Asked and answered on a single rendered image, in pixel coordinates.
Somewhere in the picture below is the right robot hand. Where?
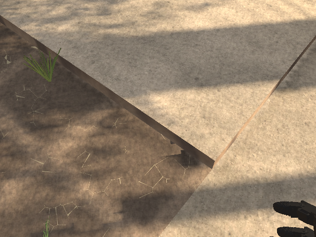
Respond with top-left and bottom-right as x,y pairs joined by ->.
270,200 -> 316,237

